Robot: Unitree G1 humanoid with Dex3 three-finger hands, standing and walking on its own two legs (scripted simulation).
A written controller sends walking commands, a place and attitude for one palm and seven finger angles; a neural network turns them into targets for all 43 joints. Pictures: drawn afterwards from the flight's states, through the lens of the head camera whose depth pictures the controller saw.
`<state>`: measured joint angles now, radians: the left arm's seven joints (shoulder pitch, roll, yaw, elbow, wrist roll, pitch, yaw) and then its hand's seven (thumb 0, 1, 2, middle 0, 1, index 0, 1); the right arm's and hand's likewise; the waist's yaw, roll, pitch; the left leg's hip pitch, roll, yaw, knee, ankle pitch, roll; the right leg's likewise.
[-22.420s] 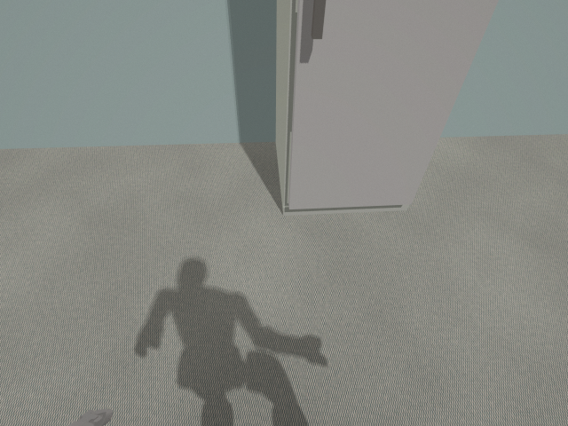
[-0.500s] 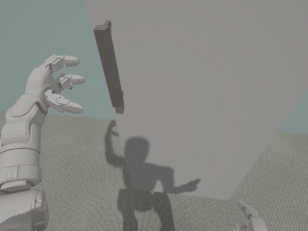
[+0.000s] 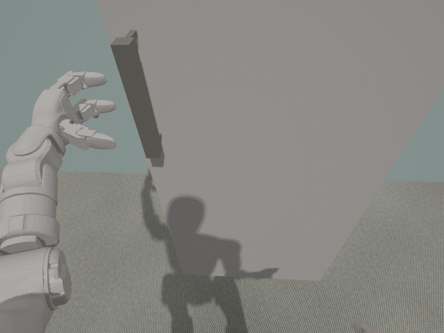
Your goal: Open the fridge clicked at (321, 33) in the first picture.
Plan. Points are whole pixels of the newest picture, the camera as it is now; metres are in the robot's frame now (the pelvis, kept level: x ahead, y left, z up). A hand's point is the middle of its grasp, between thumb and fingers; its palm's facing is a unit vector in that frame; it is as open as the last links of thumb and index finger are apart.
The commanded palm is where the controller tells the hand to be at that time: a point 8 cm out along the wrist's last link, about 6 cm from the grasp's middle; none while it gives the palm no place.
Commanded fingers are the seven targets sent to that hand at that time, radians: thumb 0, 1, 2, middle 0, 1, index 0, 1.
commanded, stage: move the hooked fingers beside the handle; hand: left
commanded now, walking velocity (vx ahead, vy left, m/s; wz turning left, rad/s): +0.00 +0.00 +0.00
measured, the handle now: (144, 100) +0.47 +0.15 +0.21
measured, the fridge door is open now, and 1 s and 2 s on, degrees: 0 0 0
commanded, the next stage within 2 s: none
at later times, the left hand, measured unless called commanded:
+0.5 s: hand (98, 121) +0.41 +0.21 +0.21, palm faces +0.01 -1.00 -0.02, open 14.0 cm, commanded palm +0.39 +0.26 +0.22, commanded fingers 0.00 -0.50 0.30 -0.30 -1.20 -0.30 -1.20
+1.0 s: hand (96, 111) +0.41 +0.21 +0.22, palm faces -0.01 -1.00 -0.02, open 14.0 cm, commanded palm +0.39 +0.26 +0.21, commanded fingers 0.00 -0.50 0.30 -0.30 -1.20 -0.30 -1.20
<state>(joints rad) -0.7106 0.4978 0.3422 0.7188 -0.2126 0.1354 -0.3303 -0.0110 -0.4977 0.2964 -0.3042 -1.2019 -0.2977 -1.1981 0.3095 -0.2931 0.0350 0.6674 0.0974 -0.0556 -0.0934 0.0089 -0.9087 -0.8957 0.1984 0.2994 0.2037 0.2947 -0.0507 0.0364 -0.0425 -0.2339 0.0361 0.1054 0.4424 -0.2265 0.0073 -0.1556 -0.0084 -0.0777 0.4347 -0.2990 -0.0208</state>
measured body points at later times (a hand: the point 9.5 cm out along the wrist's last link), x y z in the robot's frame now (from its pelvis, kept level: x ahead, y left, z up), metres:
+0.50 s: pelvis -0.01 +0.00 +0.00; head -0.01 -0.01 +0.45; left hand +0.40 +0.27 +0.21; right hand +0.13 -0.25 -0.10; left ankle +0.00 +0.12 -0.74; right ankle -0.04 -0.10 -0.74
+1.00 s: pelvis +0.00 +0.00 +0.00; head -0.01 -0.01 +0.45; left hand +0.41 +0.27 +0.23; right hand +0.11 -0.26 -0.10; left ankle +0.00 +0.12 -0.74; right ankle -0.04 -0.10 -0.74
